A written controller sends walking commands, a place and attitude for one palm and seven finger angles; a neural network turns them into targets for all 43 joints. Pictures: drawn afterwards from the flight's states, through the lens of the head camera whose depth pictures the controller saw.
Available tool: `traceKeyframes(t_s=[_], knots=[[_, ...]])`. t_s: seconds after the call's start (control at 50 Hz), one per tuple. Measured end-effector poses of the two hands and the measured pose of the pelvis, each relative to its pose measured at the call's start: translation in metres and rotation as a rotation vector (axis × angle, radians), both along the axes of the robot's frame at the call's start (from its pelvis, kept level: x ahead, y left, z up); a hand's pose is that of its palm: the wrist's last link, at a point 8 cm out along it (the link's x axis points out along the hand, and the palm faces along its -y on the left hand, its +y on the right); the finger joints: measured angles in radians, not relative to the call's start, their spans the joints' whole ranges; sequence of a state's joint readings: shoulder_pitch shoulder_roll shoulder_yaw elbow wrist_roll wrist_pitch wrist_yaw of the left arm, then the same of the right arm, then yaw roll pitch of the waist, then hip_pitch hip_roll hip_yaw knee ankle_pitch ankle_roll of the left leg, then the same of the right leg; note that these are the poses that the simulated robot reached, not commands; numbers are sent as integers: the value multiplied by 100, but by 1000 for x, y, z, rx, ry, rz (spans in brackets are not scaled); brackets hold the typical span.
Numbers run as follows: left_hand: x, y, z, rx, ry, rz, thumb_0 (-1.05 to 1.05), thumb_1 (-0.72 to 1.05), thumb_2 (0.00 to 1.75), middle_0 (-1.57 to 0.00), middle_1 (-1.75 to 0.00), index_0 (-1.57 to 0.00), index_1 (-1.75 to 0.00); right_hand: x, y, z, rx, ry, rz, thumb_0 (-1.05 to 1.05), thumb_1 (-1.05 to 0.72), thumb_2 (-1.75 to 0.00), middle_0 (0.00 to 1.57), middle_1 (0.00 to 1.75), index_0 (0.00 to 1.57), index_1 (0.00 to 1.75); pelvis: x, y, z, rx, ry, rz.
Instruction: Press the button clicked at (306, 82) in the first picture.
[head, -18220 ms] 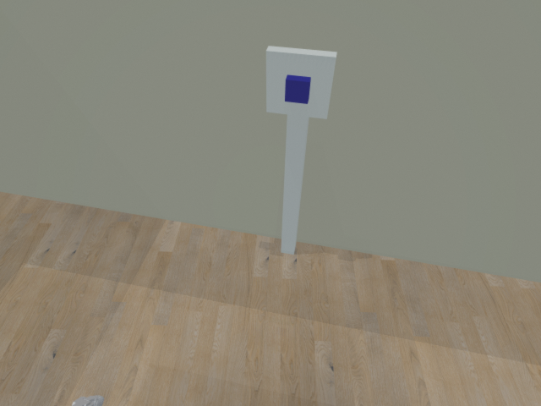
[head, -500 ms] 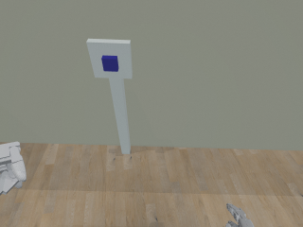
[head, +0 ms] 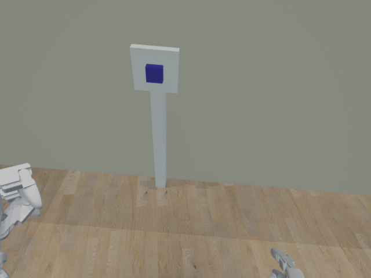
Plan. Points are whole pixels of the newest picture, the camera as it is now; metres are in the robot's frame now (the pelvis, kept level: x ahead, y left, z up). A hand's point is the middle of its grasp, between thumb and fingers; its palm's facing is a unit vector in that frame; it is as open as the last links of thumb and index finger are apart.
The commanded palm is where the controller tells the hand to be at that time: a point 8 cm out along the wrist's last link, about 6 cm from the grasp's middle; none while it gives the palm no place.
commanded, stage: stop stepping back and stand still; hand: left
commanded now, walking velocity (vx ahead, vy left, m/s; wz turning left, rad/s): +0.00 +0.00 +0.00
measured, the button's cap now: (154, 73) +0.77 +0.16 +0.06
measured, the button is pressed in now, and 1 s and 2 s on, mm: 0 0 0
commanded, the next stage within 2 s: let the arm hang, fingers relaxed in 0.48 s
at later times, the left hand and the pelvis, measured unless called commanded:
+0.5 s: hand (53, 187) +0.21 +0.23 +0.17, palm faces +0.36 -0.82 -0.45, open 3.1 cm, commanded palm +0.15 +0.27 +0.19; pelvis +0.02 -0.01 +0.01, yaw +0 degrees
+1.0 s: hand out of the picture -0.03 +0.19 -0.16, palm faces +0.05 -0.97 -0.23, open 4.0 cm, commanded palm none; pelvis -0.01 -0.01 +0.01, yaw +2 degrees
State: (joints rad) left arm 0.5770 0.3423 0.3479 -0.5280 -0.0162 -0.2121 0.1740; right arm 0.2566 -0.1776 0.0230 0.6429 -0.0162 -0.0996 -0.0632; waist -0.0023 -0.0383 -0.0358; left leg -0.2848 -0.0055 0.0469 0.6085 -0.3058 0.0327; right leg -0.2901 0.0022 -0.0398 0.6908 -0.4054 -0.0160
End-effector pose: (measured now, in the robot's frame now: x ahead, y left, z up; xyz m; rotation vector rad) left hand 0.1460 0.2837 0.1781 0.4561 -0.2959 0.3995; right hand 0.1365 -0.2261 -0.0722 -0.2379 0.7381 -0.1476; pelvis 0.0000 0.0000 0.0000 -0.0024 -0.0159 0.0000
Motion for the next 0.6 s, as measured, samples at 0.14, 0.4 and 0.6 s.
traceKeyframes(t_s=[0.14,0.4,0.6], knots=[[12,-8,16,68,25,-36,1,89,90,-131,-150,-131,-149,5,17,3,60,0,30,1,-90,-90,20,30,20,30,9,-5,8,-1,11,11],[24,-15,5,46,123,-26,1,89,90,-130,-150,-131,-149,31,-24,7,-1,14,-21,1,-91,-90,20,30,20,30,22,-11,11,-5,25,4],[26,-17,-1,45,139,-54,1,89,90,-130,-150,-131,-149,47,-26,20,6,-61,-2,1,-91,-90,20,30,20,30,18,-12,12,-9,26,7]])
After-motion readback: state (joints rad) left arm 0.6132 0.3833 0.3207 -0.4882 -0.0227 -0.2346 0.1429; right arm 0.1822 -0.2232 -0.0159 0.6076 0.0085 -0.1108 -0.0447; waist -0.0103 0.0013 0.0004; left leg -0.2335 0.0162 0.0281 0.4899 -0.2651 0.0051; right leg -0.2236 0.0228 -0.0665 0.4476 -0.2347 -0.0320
